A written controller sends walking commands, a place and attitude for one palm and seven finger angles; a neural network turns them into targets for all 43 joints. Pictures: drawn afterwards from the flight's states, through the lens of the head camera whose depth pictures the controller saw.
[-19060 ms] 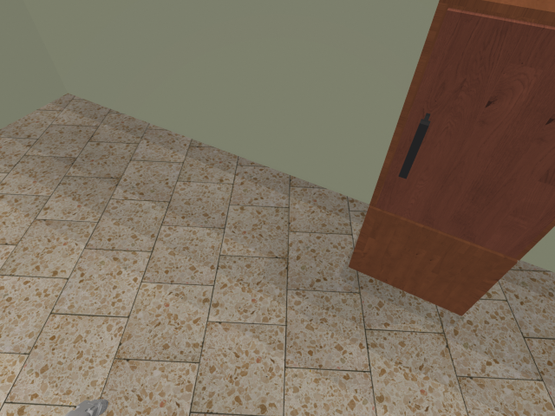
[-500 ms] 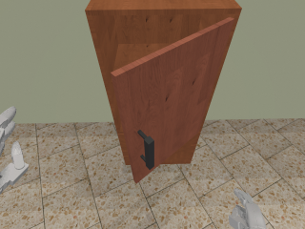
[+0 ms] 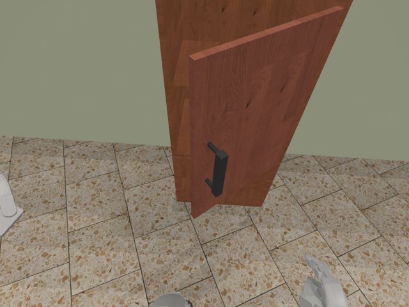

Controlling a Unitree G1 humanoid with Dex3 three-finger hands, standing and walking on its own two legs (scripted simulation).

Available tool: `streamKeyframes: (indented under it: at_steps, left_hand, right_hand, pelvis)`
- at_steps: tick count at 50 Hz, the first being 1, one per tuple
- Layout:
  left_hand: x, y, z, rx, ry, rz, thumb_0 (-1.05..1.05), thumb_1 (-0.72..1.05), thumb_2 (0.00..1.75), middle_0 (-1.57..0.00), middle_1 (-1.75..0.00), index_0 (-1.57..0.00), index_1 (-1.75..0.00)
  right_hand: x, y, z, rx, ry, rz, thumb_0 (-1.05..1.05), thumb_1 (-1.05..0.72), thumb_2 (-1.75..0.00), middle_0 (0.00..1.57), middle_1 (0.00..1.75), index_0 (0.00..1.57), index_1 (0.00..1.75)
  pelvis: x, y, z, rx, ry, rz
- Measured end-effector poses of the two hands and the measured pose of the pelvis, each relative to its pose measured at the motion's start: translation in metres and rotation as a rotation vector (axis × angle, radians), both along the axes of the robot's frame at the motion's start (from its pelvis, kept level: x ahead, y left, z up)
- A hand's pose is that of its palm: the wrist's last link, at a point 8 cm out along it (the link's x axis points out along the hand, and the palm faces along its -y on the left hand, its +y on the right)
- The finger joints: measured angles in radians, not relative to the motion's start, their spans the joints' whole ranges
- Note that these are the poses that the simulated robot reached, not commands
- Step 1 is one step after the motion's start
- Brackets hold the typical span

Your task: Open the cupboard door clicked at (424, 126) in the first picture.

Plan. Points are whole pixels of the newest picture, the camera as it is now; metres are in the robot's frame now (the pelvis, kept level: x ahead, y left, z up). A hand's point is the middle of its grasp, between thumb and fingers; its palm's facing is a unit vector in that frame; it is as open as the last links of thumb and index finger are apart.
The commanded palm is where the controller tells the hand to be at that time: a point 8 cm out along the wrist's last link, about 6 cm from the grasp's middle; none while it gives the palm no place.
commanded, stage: step back with the hand held close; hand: left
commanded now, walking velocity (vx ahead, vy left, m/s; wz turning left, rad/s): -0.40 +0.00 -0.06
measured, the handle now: (214, 170) +0.45 +0.01 -0.05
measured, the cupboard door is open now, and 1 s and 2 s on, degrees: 39 39 39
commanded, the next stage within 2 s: stop stepping back and stand still in 0.40 s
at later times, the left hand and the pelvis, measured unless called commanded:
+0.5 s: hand out of the picture +0.11 +0.27 +0.19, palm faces +0.40 -0.83 -0.39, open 7.4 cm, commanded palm +0.06 +0.30 +0.19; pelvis -0.12 +0.02 -0.01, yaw -6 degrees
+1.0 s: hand out of the picture -0.01 +0.31 +0.20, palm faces +0.48 -0.81 -0.34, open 7.4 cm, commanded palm -0.08 +0.35 +0.19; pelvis -0.23 +0.06 +0.00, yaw -4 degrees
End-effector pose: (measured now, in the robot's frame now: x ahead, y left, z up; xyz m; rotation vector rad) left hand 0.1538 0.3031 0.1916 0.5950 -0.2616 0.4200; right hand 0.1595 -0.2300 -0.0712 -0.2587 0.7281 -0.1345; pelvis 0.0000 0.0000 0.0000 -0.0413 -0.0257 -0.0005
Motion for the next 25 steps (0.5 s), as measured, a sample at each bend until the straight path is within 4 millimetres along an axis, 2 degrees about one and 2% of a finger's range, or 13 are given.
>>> streamKeyframes:
  at_steps: [6, 11, 14, 17, 22, 25]
  left_hand:
    - [-0.012, 0.001, -0.003, -0.065, -0.056, -0.043, 0.02, 0.89, 0.90, -0.21, -0.30, -0.21, -0.30]
    - [-0.019, 0.015, 0.005, -0.009, -0.074, -0.086, 0.02, 0.89, 0.90, -0.21, -0.30, -0.21, -0.30]
    - [-0.033, 0.024, 0.016, 0.014, -0.104, -0.086, 0.02, 0.89, 0.90, -0.21, -0.30, -0.21, -0.30]
    - [-0.048, 0.028, 0.017, -0.025, -0.114, -0.070, 0.02, 0.89, 0.90, -0.21, -0.30, -0.21, -0.30]
    - [-0.071, 0.019, 0.013, -0.084, -0.126, -0.090, 0.02, 0.89, 0.90, -0.20, -0.30, -0.21, -0.30]
    - [-0.085, 0.006, 0.011, -0.033, -0.162, -0.152, 0.02, 0.89, 0.90, -0.20, -0.30, -0.20, -0.30]
  right_hand:
    - [-0.017, 0.003, 0.003, -0.027, 0.021, -0.007, 0.02, -0.90, -0.90, 0.21, 0.30, 0.21, 0.30]
    - [-0.034, 0.009, 0.012, -0.058, -0.003, -0.034, 0.02, -0.91, -0.90, 0.21, 0.30, 0.21, 0.30]
    - [-0.044, 0.017, 0.017, -0.042, -0.015, -0.028, 0.02, -0.91, -0.90, 0.21, 0.30, 0.21, 0.30]
    - [-0.053, 0.025, 0.022, -0.024, -0.024, -0.010, 0.02, -0.91, -0.90, 0.21, 0.30, 0.21, 0.30]
    - [-0.068, 0.036, 0.022, -0.004, -0.054, 0.039, 0.02, -0.90, -0.90, 0.21, 0.30, 0.21, 0.30]
    - [-0.083, 0.035, 0.012, 0.012, -0.087, 0.048, 0.02, -0.90, -0.90, 0.21, 0.30, 0.21, 0.30]
  pelvis:
    - [-0.016, 0.009, 0.000, -0.006, 0.000, 0.007]
    - [-0.035, 0.019, 0.001, -0.052, 0.002, 0.017]
    - [-0.045, 0.020, 0.004, -0.066, 0.016, 0.011]
    - [-0.056, 0.021, 0.008, -0.064, 0.047, -0.010]
    - [-0.088, 0.019, 0.007, -0.050, 0.096, -0.041]
    - [-0.117, 0.017, -0.008, 0.004, 0.098, -0.111]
